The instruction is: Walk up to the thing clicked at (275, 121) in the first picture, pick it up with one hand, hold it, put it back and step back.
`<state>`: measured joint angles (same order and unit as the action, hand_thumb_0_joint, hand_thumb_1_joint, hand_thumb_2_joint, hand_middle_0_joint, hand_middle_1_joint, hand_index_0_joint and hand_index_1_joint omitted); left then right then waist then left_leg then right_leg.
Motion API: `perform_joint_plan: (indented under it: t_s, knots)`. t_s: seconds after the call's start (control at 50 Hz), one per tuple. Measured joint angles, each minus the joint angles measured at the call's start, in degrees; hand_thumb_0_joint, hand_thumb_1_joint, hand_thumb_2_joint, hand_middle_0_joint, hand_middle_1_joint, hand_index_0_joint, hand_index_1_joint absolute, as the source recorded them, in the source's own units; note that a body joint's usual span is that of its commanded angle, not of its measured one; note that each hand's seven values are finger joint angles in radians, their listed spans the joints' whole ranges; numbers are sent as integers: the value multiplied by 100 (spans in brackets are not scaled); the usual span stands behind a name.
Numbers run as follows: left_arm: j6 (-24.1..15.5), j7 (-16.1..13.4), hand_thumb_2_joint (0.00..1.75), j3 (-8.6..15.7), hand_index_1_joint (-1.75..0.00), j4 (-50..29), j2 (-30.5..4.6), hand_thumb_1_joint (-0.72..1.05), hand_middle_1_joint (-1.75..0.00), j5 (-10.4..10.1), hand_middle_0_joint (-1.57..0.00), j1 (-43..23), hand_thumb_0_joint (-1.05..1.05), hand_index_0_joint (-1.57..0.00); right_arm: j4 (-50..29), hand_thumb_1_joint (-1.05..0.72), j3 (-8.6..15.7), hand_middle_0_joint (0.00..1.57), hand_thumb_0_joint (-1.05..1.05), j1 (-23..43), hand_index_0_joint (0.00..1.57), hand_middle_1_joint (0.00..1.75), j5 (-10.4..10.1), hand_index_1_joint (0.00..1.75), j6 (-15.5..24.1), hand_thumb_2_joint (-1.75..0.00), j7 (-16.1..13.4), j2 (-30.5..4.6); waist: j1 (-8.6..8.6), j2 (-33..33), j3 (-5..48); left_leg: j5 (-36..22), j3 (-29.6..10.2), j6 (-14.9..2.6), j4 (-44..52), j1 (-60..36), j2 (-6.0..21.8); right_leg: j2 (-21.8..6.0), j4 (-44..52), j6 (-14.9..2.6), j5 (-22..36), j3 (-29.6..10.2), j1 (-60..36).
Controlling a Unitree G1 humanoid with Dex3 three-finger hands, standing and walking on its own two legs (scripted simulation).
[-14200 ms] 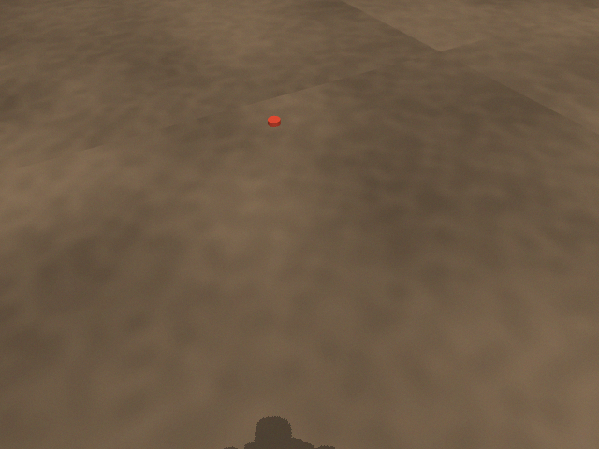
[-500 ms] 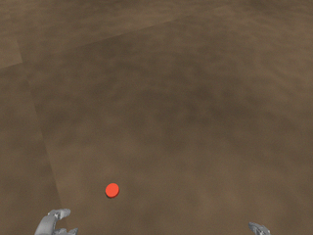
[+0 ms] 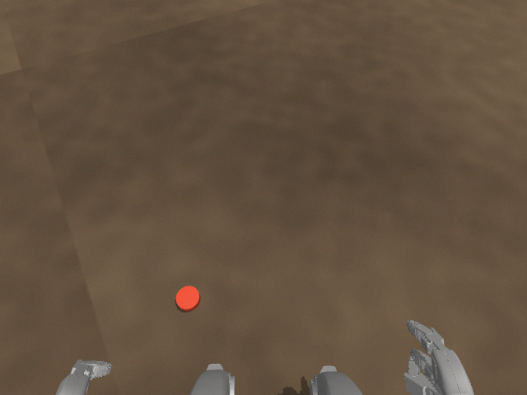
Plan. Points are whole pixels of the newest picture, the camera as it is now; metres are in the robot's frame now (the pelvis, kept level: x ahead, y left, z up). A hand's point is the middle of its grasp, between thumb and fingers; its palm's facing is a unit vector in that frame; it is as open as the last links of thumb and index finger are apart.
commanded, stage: rise first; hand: left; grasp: from above
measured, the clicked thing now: (188, 298) +0.45 +0.26 -0.68
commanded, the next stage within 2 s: none
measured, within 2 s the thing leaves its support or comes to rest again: neither
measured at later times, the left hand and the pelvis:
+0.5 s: hand out of the picture +0.14 +0.28 -0.23, palm faces -0.31 -0.75 -0.58, open 14.2 cm; pelvis -0.02 -0.01 -0.09, yaw +0 degrees
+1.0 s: hand (142, 334) +0.29 +0.31 -0.41, palm faces -0.46 -0.26 -0.85, open 14.1 cm; pelvis -0.08 -0.01 -0.29, yaw -3 degrees
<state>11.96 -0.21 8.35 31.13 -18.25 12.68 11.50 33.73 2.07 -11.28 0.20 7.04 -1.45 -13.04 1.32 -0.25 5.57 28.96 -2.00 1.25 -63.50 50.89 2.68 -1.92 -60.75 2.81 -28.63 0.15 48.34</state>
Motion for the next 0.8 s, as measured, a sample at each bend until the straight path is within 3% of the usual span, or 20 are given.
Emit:
perform_joint_plan:
  t_s: [0.32, 0.4, 0.52, 0.64, 0.8]
  knots:
    - [122, 22, 99, -32, -107, -944, -90, -54, -105, 312, -7, 411, 0, -7, -299, -89, -41, 20, 1, 125, 21, 30, 27, 30, 189, -90, 36, 19, 3, 52, 253, 396, -115, 24, -1131, 1249, -7, 10, -1137, -10, -428, 38, 1219]
    - [-38, 13, 99, -56, -107, -801, -194, -54, -106, 509, -7, 282, 0, -6, -283, -89, -43, 20, 1, 175, 21, 30, 16, 30, 252, -90, 56, -27, -1, 68, 297, 465, -151, 32, -1447, 1643, -22, 4, -1470, -17, -518, 50, 1608]
    - [-824, -30, 98, 67, -107, 131, -600, -54, -106, 1183, -6, -526, 0, -6, -149, -87, 24, 21, 1, 401, 21, 30, 59, 30, 425, -89, 147, -184, 16, 19, 434, 673, -180, 62, -2388, 2795, -63, -12, -2493, -25, -781, 1, 2788]
    - [-1709, -163, 100, 105, -107, 493, -951, -53, -106, 1982, -6, -1350, 0, -5, 70, -87, 157, 20, 1, 662, 21, 30, 73, 30, 439, -89, 234, -366, 17, 17, 481, 932, -230, 101, -3613, 4191, -90, 11, -3752, -5, -1064, -62, 4193]
    - [-2120, -586, 103, 182, -109, 1220, -1257, -56, -107, 2988, -7, -2747, 0, -6, 438, -88, 202, 20, 1, 866, 21, 30, 116, 30, 210, -89, 359, -408, -12, 74, 267, 1020, -339, 143, -4892, 5654, -108, 89, -5033, 12, -1160, -97, 5655]
